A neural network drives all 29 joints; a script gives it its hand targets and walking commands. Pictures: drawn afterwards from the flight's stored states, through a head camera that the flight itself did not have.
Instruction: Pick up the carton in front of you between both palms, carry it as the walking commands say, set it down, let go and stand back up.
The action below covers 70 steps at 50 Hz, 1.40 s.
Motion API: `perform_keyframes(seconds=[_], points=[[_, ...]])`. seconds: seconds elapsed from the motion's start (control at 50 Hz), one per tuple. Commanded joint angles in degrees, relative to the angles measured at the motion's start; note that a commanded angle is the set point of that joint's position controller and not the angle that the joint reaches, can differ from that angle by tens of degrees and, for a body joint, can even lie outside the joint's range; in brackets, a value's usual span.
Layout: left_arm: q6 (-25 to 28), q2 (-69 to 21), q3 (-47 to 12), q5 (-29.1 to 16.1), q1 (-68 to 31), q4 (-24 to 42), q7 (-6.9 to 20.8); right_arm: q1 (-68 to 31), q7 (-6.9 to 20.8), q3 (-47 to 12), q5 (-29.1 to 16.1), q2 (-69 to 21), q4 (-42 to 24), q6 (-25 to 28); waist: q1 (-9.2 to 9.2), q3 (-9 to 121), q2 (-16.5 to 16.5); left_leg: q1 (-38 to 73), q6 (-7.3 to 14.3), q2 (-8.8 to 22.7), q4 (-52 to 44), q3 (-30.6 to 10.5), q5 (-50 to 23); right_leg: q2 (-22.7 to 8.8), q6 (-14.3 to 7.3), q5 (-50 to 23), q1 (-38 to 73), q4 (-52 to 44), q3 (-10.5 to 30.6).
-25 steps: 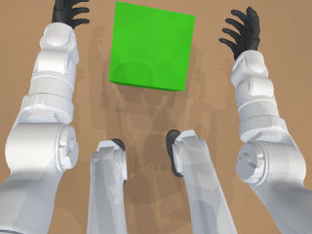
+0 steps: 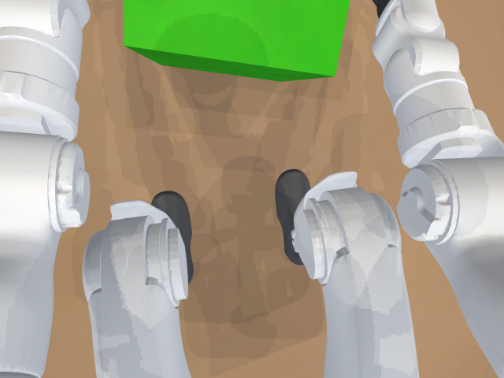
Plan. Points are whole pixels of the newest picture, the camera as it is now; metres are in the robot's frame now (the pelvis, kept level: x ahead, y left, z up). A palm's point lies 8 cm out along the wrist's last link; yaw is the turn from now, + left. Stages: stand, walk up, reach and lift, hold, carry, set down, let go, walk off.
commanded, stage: reach and lift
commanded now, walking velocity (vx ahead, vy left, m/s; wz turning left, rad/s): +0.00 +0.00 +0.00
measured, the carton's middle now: out of the picture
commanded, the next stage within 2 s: none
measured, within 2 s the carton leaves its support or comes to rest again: leaves its support in 0.74 s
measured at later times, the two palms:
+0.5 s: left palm out of the picture +0.57 +0.12 -0.19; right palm out of the picture +0.53 -0.18 -0.18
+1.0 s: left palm out of the picture +0.55 +0.13 -0.10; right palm out of the picture +0.52 -0.17 -0.10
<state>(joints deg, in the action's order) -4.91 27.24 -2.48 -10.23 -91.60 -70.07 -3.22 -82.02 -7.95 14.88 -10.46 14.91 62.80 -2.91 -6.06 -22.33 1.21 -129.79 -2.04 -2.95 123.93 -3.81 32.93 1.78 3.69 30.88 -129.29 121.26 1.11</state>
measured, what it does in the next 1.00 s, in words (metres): stands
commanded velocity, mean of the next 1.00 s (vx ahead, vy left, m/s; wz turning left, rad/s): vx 0.00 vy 0.00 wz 0.00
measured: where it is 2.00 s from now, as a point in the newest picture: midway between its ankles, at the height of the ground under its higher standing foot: (238, 243)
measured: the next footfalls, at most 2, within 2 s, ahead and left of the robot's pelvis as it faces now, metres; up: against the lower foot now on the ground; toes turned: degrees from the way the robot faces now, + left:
none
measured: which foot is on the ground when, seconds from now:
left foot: down 0.00-1.00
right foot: down 0.00-1.00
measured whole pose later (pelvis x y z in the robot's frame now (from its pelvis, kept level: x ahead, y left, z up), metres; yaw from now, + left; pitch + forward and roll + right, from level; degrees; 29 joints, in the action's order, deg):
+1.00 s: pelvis +0.01 +0.00 +0.01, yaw +2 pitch +41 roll -2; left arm -16.6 11.6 8.7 -1.0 -75.0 -50.6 -7.6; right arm -66.7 -9.6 22.8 -2.5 6.1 41.3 -15.7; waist -4.0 -5.6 0.2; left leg -129.7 -3.4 -6.3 122.4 -4.0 33.6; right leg 4.8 6.2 32.4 -129.2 120.6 4.5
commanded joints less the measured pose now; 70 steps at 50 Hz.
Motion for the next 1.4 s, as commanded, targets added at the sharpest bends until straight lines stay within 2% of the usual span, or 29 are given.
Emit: perform_keyframes(seconds=[0.0,0.12,0.18,0.28,0.4,0.44,0.46,0.5,0.52,0.56,0.6,0.64,0.72,0.82,0.88,0.94,1.02,1.08,1.14,1.2,1.28,1.38], points=[[2.04,5.33,-0.13,-0.9,-18.63,7.51,-0.56,-14.38,0.04,-0.76,-1.04,9.18,-6.0,2.16,-2.5,73.46,-8.74,34.67,0.15,1.43,-7.09,3.63,-18.86,-0.3,0.48,-23.41,34.75,-5.61,-5.04],[2.22,2.41,-1.33,-2.11,-14.43,8.46,-1.58,-9.92,-0.31,-2.03,-2.15,8.58,-4.97,2.59,-3.07,78.1,-8.6,38.59,-0.22,0.54,-5.9,3.91,-23.35,0.2,0.38,-27.41,36.62,-4.63,-5.62],[1.96,1.7,-0.37,-1.31,-11.92,6.66,-1.53,-7.98,-0.23,-1.83,-1.6,7.57,-3.76,2.31,-2.55,73.64,-8.03,35.45,-0.08,0.39,-6.52,3.76,-20.57,0.12,0.4,-24.71,34.12,-5.32,-5.42],[2.02,1.42,0.96,-0.02,-12.87,5.73,-1.39,-10.49,0.13,-1.93,-1.12,6.67,-4.36,2.23,-1.59,69.11,-6.98,31.62,0.36,0.5,-7.4,3.64,-16.74,-0.14,0.49,-20.83,31.53,-6.05,-4.98],[1.94,-3.78,-2.3,-1.4,-17.96,5.85,-1.32,-16.14,0.01,-4.96,-2.43,2.17,-5.78,2.14,-1.67,69.78,-7.23,33.42,0.78,0.05,-8.37,3.75,-14.52,0.67,0.14,-18.34,33.13,-6.94,-5.1],[1.93,-5.82,-2.2,-0.56,-19.6,5.5,-1.33,-17.42,-0.08,-4.2,-1.18,0.39,-5.24,1.98,-1.98,68.97,-7.49,33.84,0.82,-0.32,-8.56,3.85,-13.75,1.13,0.03,-17.54,33.6,-7.17,-5.27],[1.82,-7.86,-2.27,0.05,-20.56,5.6,-1.06,-17.96,0.08,-3.56,-0.02,-1.32,-4.95,1.82,-2.24,68.24,-7.65,33.91,0.84,-0.61,-8.56,3.83,-13.35,1.36,-0.03,-17.07,33.91,-7.28,-5.41],[1.16,-22.88,-5.12,-0.05,-24.4,5.88,1.66,-23.91,2.84,-6.61,0.07,-14.96,-6.68,1.38,-2.16,67.31,-8.09,34.13,1.06,-1.43,-8.63,3.79,-13.63,2.35,-0.57,-16.98,32.63,-6.96,-5.65],[0.57,-32.1,-6.27,0.53,-26.62,6.12,3.75,-27.34,5.05,-7.79,0.92,-23.56,-7.63,0.71,-2.07,66.61,-8.23,34.02,1.11,-1.93,-8.49,3.72,-13.81,2.86,-0.84,-16.91,32.2,-6.6,-5.67],[-0.96,-48.12,-4.51,3.28,-27.19,6.48,8.17,-34.11,10.17,-9.71,3.26,-37.97,-9.55,-1.62,-1.63,64.11,-8.64,32.34,1.28,-3.32,-7.72,4.46,-13.66,3.81,-0.93,-15.75,30.83,-5.41,-6.1],[-2.37,-56.24,-1.86,5.76,-25.06,7.85,11.31,-35.93,13.9,-9.88,4.76,-44.95,-11.95,-3.47,-0.65,62.39,-7.98,29.35,1.9,-4.18,-7.19,5.47,-13.47,4.47,-0.88,-15.14,29.49,-4.75,-6.78],[-3.11,-60.25,-0.75,6.69,-23.55,9.43,12.93,-35.32,16.15,-10.19,4.86,-49.74,-13.75,-4.72,0.04,62.42,-6.61,27.21,2.59,-4.38,-6.58,5.89,-14.41,4.88,-1.05,-16.47,29.12,-4.27,-6.87],[-3.82,-66.28,-3.31,4.8,-23.3,14.88,13.42,-34.73,17.96,-13.5,1.67,-56.37,-17.94,-6.13,0.07,71.7,-6.26,31.6,2.6,-4.61,-5.83,6.66,-21.42,5.25,-1.11,-23.08,31.66,-3.39,-6.8],[-5.31,-74.34,-10.64,0.63,-26.01,28.48,11.79,-34.11,17.72,-19.32,-1.45,-61.52,-26.4,-8.55,-1.27,96.95,-8.91,46.99,1.47,-5.41,-6.48,7.36,-32.6,5.57,-0.98,-32.76,38.23,-3.97,-8.27],[-7.4,-79.67,-13.58,0.6,-24.72,34.18,10.47,-34.29,17.7,-22.56,-0.79,-63.41,-32.03,-10.27,-1.59,109.08,-9.57,54.77,0.59,-6.11,-8.18,7.64,-35.63,6.2,-0.68,-32.55,38.71,-5.88,-9.15],[-9.68,-81.76,-12.31,2.23,-19.79,34.04,9.96,-32.19,17.2,-23.53,0.68,-64.47,-34.8,-12.26,-0.95,108.15,-8.16,52.5,0.48,-7.09,-11.57,7.97,-30.62,6.76,-0.66,-28.38,39.96,-9.25,-9.23],[-12.37,-82.42,-4.07,8.95,-13.62,24.45,11.42,-25.65,18.07,-17.52,6.9,-67.03,-25.6,-15.38,-0.01,87.92,-7.23,38.07,0.56,-7.37,-18.7,8.55,-13.68,6.85,-1.28,-14.29,34.36,-15.97,-8.54],[-13.27,-81.36,3.24,14.21,-11.76,18.57,12.6,-22.4,19.09,-10.8,12.74,-67.39,-19.69,-16.65,-0.21,78.88,-6.32,32.65,0.99,-7.28,-23.01,8.62,-6.55,6.83,-1.57,-8.15,32.03,-20.24,-8.31],[-13.43,-80.85,7.4,17.12,-11.3,16.3,13.3,-22.51,19.59,-7.99,15.51,-67.99,-18.39,-16.81,0.63,78.68,-5.66,33.09,1.3,-7.37,-26.24,8.7,-5.69,7.04,-1.48,-7.44,33.6,-23.17,-8.12],[-13.44,-81.34,8.81,18.22,-11.16,16.24,13.73,-23.31,19.87,-8.14,16.1,-69.04,-19.0,-16.87,1.29,81.24,-4.62,35.14,1.57,-7.5,-28.82,8.8,-5.88,7.25,-1.35,-7.52,36.49,-25.79,-7.91],[-13.89,-82.95,7.34,17.61,-10.84,18.65,14.12,-22.93,20.07,-10.62,15.33,-71.36,-20.93,-17.51,1.74,86.71,-3.34,39.46,1.65,-7.62,-31.77,8.96,-6.88,7.41,-1.11,-8.23,41.74,-28.95,-7.74],[-15.08,-86.33,2.53,15.27,-9.01,23.62,14.74,-19.91,20.37,-15.47,13.24,-75.29,-23.77,-18.83,2.22,93.4,-2.91,46.32,1.12,-7.75,-35.01,9.06,-10.38,7.65,-0.85,-11.51,49.17,-32.25,-7.54]])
